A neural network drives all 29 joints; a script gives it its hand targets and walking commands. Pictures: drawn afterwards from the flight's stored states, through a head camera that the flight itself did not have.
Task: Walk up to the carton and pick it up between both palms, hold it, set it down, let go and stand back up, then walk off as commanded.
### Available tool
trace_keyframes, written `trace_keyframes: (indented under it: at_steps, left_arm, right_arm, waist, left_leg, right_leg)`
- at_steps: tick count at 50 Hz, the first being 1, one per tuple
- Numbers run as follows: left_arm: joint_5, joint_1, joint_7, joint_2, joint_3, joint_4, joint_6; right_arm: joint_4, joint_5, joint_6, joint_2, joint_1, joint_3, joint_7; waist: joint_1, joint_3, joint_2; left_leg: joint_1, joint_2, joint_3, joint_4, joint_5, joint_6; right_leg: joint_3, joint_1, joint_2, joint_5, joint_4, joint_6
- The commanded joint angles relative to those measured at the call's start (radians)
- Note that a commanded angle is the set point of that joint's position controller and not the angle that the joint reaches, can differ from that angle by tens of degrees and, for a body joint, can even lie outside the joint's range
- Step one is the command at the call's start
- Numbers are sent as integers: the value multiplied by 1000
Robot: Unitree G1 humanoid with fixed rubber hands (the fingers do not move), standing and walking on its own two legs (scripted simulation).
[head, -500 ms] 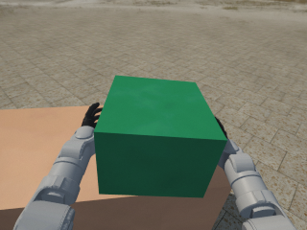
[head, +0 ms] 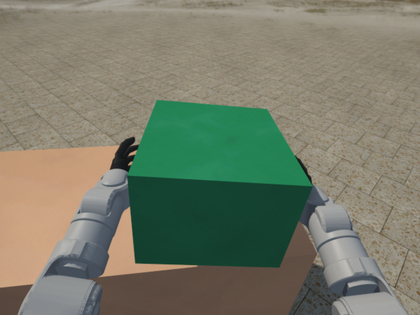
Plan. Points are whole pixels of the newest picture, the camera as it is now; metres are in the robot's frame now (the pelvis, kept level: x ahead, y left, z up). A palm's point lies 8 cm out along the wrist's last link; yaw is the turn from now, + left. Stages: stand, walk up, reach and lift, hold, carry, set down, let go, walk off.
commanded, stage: reach and lift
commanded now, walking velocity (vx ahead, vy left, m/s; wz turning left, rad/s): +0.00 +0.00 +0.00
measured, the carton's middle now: (211, 174) +0.41 +0.00 +0.12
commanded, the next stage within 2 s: hold in 0.46 s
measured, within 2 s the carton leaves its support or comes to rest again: neither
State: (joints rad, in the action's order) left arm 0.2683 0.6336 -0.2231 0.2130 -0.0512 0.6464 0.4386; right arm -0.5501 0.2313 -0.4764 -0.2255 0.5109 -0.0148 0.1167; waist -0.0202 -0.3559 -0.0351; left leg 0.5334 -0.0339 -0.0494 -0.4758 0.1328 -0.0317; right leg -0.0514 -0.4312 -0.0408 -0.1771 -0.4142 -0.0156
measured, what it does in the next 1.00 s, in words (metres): stands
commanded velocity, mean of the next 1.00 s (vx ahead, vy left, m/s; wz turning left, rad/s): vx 0.00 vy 0.00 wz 0.00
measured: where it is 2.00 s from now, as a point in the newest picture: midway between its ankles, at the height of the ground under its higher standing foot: outside the picture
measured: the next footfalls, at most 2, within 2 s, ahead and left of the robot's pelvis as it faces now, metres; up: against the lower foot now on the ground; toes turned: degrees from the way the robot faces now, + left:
none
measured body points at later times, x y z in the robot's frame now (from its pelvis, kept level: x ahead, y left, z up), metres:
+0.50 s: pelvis +0.00 +0.00 +0.00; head -0.06 +0.00 +0.45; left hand +0.38 +0.19 +0.16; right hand +0.37 -0.17 +0.14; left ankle +0.05 +0.09 -0.74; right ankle +0.01 -0.13 -0.74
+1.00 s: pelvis -0.01 +0.00 +0.00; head -0.07 +0.01 +0.45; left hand +0.37 +0.19 +0.18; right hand +0.37 -0.17 +0.16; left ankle +0.05 +0.09 -0.74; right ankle +0.01 -0.13 -0.74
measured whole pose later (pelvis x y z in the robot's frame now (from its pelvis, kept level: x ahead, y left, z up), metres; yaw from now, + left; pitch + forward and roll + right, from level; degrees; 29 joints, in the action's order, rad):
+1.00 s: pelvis -0.01 +0.00 +0.00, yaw +0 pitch +9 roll -2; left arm 0.20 0.65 -0.20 0.19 0.04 0.53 0.58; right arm -0.45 0.23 -0.63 -0.24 0.56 0.02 0.12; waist -0.02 -0.36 -0.04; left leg 0.51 -0.03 -0.05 -0.47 0.12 -0.03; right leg -0.05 -0.39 -0.04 -0.16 -0.39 -0.02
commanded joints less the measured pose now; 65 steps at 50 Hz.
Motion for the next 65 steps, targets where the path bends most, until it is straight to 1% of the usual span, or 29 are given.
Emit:
trace_keyframes:
  at_steps: [1,3,5,9,10,13,15,16,17,19,21,25,27,28,31,33,35,36,39,41,42,44,45,46,51,52,53,56,65]
  left_arm:
    - [9,921,192,-918,-296,-615,-22]
    - [25,914,194,-929,-304,-620,-25]
    - [43,859,195,-917,-329,-660,-26]
    - [28,872,202,-904,-316,-654,-3]
    - [33,830,203,-902,-315,-669,1]
    - [-9,850,219,-876,-277,-638,30]
    - [7,818,226,-882,-299,-671,40]
    - [-14,822,234,-868,-264,-631,49]
    - [-4,827,238,-890,-278,-650,50]
    - [-14,869,242,-884,-268,-667,60]
    - [4,883,242,-900,-285,-663,66]
    - [21,888,241,-900,-302,-738,62]
    - [13,905,245,-922,-302,-683,74]
    - [26,905,247,-909,-291,-669,75]
    - [0,947,251,-908,-255,-583,90]
    - [8,976,249,-923,-274,-602,86]
    - [11,944,254,-920,-266,-595,84]
    - [10,1022,255,-926,-270,-610,83]
    - [17,1040,253,-918,-271,-652,72]
    - [3,991,254,-908,-237,-585,80]
    - [3,972,260,-915,-237,-558,86]
    - [3,1026,265,-904,-238,-566,86]
    - [-2,985,264,-907,-234,-529,87]
    - [-13,1018,265,-908,-229,-572,82]
    - [-20,1006,277,-898,-218,-545,92]
    - [-31,996,277,-893,-209,-552,91]
    - [-28,1013,277,-893,-207,-570,90]
    - [-19,983,278,-884,-232,-582,91]
    - [9,987,273,-896,-266,-666,98]
  right_arm:
    - [712,210,97,664,1262,-292,-204]
    - [716,216,91,667,1233,-302,-197]
    - [830,245,96,674,1243,-331,-194]
    - [784,242,78,656,1222,-315,-185]
    - [857,261,77,672,1253,-343,-182]
    - [719,231,39,662,1170,-307,-175]
    - [829,245,43,656,1212,-328,-169]
    - [767,233,27,650,1188,-304,-165]
    - [815,246,29,659,1217,-316,-163]
    - [757,233,17,654,1199,-296,-163]
    - [786,242,12,662,1243,-296,-164]
    - [873,265,14,692,1258,-332,-161]
    - [779,260,2,673,1242,-300,-163]
    - [833,249,4,684,1287,-300,-166]
    - [721,215,-10,669,1317,-256,-180]
    - [706,207,-10,671,1298,-242,-183]
    - [713,216,-7,683,1291,-256,-186]
    - [656,204,-16,697,1296,-239,-186]
    - [660,204,-15,708,1268,-249,-195]
    - [675,200,-16,705,1300,-251,-197]
    - [654,197,-23,705,1294,-258,-194]
    - [612,178,-27,697,1280,-228,-195]
    - [646,186,-23,691,1317,-235,-196]
    - [586,177,-29,705,1260,-225,-193]
    - [613,184,-28,709,1294,-237,-186]
    - [615,185,-26,725,1296,-242,-189]
    - [577,185,-33,726,1261,-239,-187]
    - [674,198,-26,722,1287,-263,-182]
    - [739,234,-38,740,1288,-301,-165]
  waist:
    - [-14,-522,-14]
    - [0,-520,-5]
    - [-12,-585,7]
    - [3,-544,-21]
    - [-15,-580,25]
    - [5,-512,-3]
    - [8,-554,17]
    - [12,-492,11]
    - [13,-525,33]
    - [26,-500,12]
    - [37,-489,4]
    - [13,-578,3]
    - [43,-501,-28]
    - [26,-517,12]
    - [36,-427,7]
    - [46,-441,-31]
    - [33,-459,-6]
    - [56,-456,-18]
    - [48,-490,-28]
    - [31,-459,-6]
    - [40,-439,13]
    - [54,-436,-16]
    - [42,-426,3]
    - [49,-426,-13]
    - [48,-430,0]
    - [29,-441,5]
    - [42,-423,-6]
    - [38,-461,10]
    - [42,-516,-8]
  left_leg:
    - [-537,45,-40,113,-184,81]
    - [-537,45,-43,108,-210,85]
    - [-553,37,-40,87,-279,84]
    - [-553,37,-41,90,-264,86]
    - [-561,35,-35,83,-297,74]
    - [-550,28,-27,99,-254,74]
    - [-556,29,-29,90,-285,71]
    - [-531,24,-28,104,-244,65]
    - [-547,28,-30,100,-264,68]
    - [-543,32,-29,113,-227,70]
    - [-531,34,-34,111,-245,72]
    - [-557,28,-34,87,-299,72]
    - [-547,33,-35,106,-235,80]
    - [-536,34,-33,111,-207,66]
    - [-486,42,-33,143,-102,60]
    - [-495,44,-28,139,-91,74]
    - [-508,41,-26,134,-125,67]
    - [-514,40,-31,134,-111,72]
    - [-504,45,-32,135,-114,71]
    - [-502,43,-25,137,-103,58]
    - [-495,39,-21,136,-103,52]
    - [-497,43,-23,140,-81,57]
    - [-485,42,-25,148,-72,56]
    - [-487,43,-28,149,-72,64]
    - [-491,34,-15,138,-85,51]
    - [-496,30,-6,139,-92,50]
    - [-498,33,-17,132,-99,52]
    - [-515,35,-16,122,-141,46]
    - [-548,29,-24,99,-208,55]
  right_leg:
    - [19,176,-58,132,94,42]
    - [12,196,-60,168,92,44]
    - [17,213,-66,225,84,35]
    - [12,201,-61,219,90,32]
    - [11,234,-68,247,89,31]
    - [0,237,-56,238,101,29]
    - [3,268,-59,271,97,30]
    - [-8,263,-49,250,106,27]
    - [-2,277,-57,261,100,29]
    - [-5,267,-53,231,107,31]
    - [-6,265,-50,247,105,33]
    - [-6,293,-56,292,93,31]
    - [-2,252,-52,237,103,40]
    - [-4,251,-50,214,112,38]
    - [-6,215,-43,120,121,51]
    - [0,215,-39,125,112,58]
    - [-5,225,-41,146,118,53]
    - [-5,217,-37,144,122,55]
    - [-9,236,-38,158,107,59]
    - [-11,221,-37,132,119,56]
    - [-10,227,-39,138,122,54]
    - [-12,218,-35,119,118,57]
    - [-6,216,-40,107,122,58]
    - [-9,238,-40,113,115,63]
    - [-14,248,-33,126,126,52]
    - [-7,250,-35,120,128,54]
    - [-12,245,-33,135,122,53]
    - [-10,253,-39,165,120,50]
    - [-9,271,-45,214,110,42]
